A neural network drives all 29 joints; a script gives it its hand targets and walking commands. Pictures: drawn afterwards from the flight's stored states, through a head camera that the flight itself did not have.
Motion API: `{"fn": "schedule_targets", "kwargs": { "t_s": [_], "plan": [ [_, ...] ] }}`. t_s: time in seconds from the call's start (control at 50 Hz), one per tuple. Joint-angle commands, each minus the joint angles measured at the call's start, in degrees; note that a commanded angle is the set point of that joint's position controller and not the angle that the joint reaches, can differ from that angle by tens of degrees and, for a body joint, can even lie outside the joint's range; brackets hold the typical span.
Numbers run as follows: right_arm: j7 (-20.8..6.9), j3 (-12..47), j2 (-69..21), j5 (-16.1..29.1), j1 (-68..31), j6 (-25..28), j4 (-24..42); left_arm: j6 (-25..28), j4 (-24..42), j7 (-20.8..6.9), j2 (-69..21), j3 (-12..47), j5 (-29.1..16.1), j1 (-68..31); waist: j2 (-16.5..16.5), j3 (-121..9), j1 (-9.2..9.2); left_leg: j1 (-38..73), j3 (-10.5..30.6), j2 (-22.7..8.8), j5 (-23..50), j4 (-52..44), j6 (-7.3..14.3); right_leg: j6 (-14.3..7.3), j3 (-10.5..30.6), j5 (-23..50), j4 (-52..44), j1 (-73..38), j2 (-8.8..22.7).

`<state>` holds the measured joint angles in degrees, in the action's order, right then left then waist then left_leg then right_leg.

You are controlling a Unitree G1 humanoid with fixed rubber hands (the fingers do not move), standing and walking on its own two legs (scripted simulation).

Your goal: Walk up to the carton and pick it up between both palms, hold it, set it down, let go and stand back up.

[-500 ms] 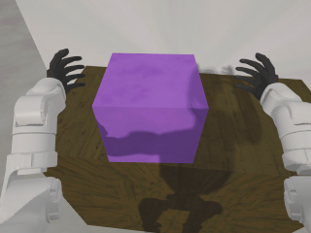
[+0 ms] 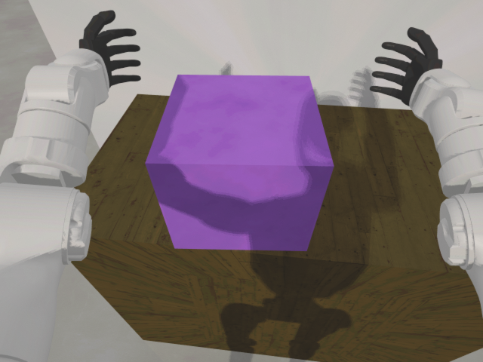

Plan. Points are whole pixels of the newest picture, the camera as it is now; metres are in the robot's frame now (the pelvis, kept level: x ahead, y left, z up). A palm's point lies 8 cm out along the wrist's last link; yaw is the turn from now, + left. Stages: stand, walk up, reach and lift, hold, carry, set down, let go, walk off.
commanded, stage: reach and lift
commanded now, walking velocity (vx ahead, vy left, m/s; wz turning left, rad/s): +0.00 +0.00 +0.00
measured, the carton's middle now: (241, 162) +0.46 -0.01 +0.10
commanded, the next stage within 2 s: none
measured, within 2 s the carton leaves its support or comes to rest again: neither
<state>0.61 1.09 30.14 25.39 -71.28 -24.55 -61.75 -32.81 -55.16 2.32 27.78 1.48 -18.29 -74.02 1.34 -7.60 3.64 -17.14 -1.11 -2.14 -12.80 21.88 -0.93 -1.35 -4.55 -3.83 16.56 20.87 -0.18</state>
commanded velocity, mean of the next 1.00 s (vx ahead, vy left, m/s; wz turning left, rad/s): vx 0.00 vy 0.00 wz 0.00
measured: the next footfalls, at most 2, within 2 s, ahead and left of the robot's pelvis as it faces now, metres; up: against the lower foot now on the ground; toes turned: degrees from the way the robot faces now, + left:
none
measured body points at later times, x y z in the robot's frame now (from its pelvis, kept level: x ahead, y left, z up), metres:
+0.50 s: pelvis +0.00 +0.00 +0.00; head +0.04 +0.00 +0.45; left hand +0.48 +0.18 +0.16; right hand +0.45 -0.23 +0.15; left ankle -0.03 +0.13 -0.75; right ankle +0.04 -0.11 -0.75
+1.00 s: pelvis -0.01 -0.01 +0.00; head +0.04 -0.01 +0.44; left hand +0.48 +0.16 +0.15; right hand +0.46 -0.19 +0.14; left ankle -0.03 +0.13 -0.75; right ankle +0.04 -0.11 -0.75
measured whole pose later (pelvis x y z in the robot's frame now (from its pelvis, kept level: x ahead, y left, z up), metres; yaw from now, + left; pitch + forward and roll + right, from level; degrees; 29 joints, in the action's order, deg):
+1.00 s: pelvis -0.01 -0.01 +0.00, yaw +1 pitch +14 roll +0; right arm 5.8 -2.4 13.9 15.1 -62.3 -5.2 -68.7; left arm -2.8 -72.7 4.3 16.2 2.5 -14.5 -64.8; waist 0.5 -9.8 1.8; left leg -25.5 -0.6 -1.7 -11.5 23.0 -1.7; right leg -1.8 -4.9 -3.9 19.7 29.9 0.4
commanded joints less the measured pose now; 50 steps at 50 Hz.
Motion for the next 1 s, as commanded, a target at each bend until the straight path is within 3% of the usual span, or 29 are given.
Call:
{"fn": "schedule_targets", "kwargs": {
  "t_s": [0.0, 0.14, 0.26, 0.34, 0.42, 0.52, 0.56, 0.6, 0.7, 0.74, 0.86, 0.98],
  "plan": [
    [-1.3, 2.7, 6.8, 2.7, -24.9, 3.4, 2.4, 5.4, 0.9, -1.0, 7.0, 0.6, -0.6, -23.8, -0.9, -24.4, -0.88, -3.6, 1.6, 2.5, 16.8, -2.2, 0.3, -0.2, 4.7, 16.7, 3.7, -26.8, -1.9],
    [-0.3, 2.4, 4.9, 0.4, -18.7, 6.5, 4.4, 9.0, 2.0, -2.6, 5.9, -1.5, 2.7, -17.0, -2.6, -25.8, -0.36, -3.8, 0.9, 3.1, 21.7, -1.6, -0.3, 1.2, 4.8, 24.7, 4.8, -31.7, -2.2],
    [1.9, -2.0, 3.2, -3.9, -14.3, 10.6, 14.0, 12.3, 11.3, -2.2, 4.2, -4.3, 5.3, -12.4, -2.1, -30.8, 0.06, -1.5, 0.3, 3.5, 24.3, -1.3, -1.5, 1.8, 3.7, 28.5, 5.9, -33.5, -2.4],
    [2.8, -6.8, 3.1, -7.3, -13.6, 13.9, 20.7, 14.7, 18.5, -0.5, 2.2, -5.0, 5.3, -13.0, 0.3, -38.2, 0.77, 3.6, 0.1, 3.3, 26.4, 0.4, -3.0, 1.7, 2.3, 27.6, 6.4, -29.2, -2.9],
    [2.9, -9.2, 2.6, -9.5, -12.0, 15.4, 18.9, 15.9, 19.5, 1.1, 0.4, -5.0, 6.1, -13.0, 2.8, -39.2, 1.29, 7.2, 0.5, 2.7, 27.0, 2.1, -4.2, 1.0, 1.4, 23.6, 6.2, -22.8, -3.1],
    [2.4, -6.9, 0.4, -9.4, -11.9, 15.2, 9.0, 16.8, 9.0, 1.6, -1.5, -4.0, 6.7, -11.4, 1.6, -29.9, 0.05, 3.2, 0.7, 2.4, 18.9, 0.6, -3.0, 0.8, 2.1, 15.4, 5.1, -20.0, -2.3],
    [2.4, -5.4, -0.9, -8.8, -12.7, 15.3, 5.7, 17.9, 3.8, 1.4, -1.6, -3.6, 6.3, -11.3, -0.4, -25.3, -1.03, -0.1, 0.7, 2.2, 15.2, -0.7, -1.8, 1.1, 2.7, 13.4, 4.7, -20.5, -1.9],
    [2.6, -3.8, -2.6, -8.3, -13.8, 15.7, 3.7, 19.7, -1.2, 1.2, -1.5, -3.0, 5.7, -11.6, -2.5, -22.4, -1.69, -4.1, 0.6, 2.3, 10.8, -2.3, -0.6, 1.7, 3.6, 11.5, 4.7, -22.1, -1.0],
    [3.6, -0.7, -6.2, -7.1, -15.4, 17.7, 2.6, 25.9, -8.4, 1.0, -0.9, -2.4, 5.2, -13.1, -4.5, -23.4, -3.57, -10.2, 0.1, 2.7, 8.3, -3.4, 1.0, 2.4, 5.2, 12.6, 5.8, -25.8, 0.0],
    [4.0, -0.6, -7.2, -7.2, -16.1, 18.7, 3.3, 28.4, -9.3, 1.1, -1.1, -2.1, 4.7, -14.7, -4.4, -26.2, -3.53, -11.9, -0.1, 2.8, 8.5, -3.4, 1.1, 2.4, 5.6, 14.0, 6.6, -27.1, 0.4],
    [4.9, -3.4, -6.6, -9.4, -17.0, 21.4, 2.6, 32.6, -7.9, 1.8, -3.9, 0.6, 3.5, -19.2, -1.0, -36.2, -0.61, -5.9, 0.1, 2.5, 13.9, -0.7, -1.3, 1.3, 3.8, 15.6, 6.8, -21.6, -0.3],
    [7.1, -8.0, -5.5, -12.9, -18.3, 22.4, 0.9, 31.5, -5.8, 3.0, -5.8, -0.7, 5.6, -20.8, 1.3, -40.5, 1.39, -0.9, 0.1, 2.5, 20.6, 2.8, -4.1, 0.8, 2.8, 19.2, 6.9, -19.1, -1.4]
  ]
}}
